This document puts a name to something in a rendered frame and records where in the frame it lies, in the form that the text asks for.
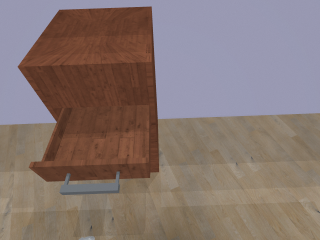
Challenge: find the drawer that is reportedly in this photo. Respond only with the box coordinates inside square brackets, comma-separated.
[29, 105, 151, 182]

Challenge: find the cabinet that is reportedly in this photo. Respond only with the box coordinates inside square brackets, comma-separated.
[18, 6, 159, 173]

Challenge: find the handle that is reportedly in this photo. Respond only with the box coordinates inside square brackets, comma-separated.
[59, 171, 120, 195]

